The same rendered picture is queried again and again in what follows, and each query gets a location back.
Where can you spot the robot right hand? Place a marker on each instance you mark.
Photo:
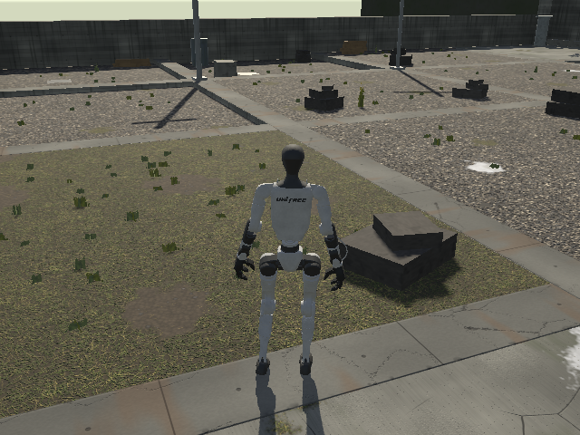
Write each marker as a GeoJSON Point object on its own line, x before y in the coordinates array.
{"type": "Point", "coordinates": [340, 276]}

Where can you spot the robot left shin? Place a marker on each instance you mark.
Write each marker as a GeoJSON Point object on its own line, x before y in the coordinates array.
{"type": "Point", "coordinates": [264, 330]}

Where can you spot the robot left forearm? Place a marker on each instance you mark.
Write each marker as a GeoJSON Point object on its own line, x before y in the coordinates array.
{"type": "Point", "coordinates": [246, 243]}

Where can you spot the robot right forearm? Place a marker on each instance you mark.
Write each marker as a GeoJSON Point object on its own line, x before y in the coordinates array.
{"type": "Point", "coordinates": [333, 248]}

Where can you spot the robot shin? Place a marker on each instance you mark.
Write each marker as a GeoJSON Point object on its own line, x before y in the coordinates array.
{"type": "Point", "coordinates": [264, 330]}
{"type": "Point", "coordinates": [307, 333]}

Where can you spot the left robot upper arm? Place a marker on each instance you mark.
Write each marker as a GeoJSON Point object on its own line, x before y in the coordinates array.
{"type": "Point", "coordinates": [262, 191]}

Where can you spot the right robot upper arm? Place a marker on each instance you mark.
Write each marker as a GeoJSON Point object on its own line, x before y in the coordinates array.
{"type": "Point", "coordinates": [324, 209]}

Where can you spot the robot left hand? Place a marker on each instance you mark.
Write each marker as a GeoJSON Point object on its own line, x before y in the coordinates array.
{"type": "Point", "coordinates": [239, 266]}

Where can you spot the robot right shin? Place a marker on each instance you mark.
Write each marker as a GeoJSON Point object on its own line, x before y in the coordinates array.
{"type": "Point", "coordinates": [307, 333]}

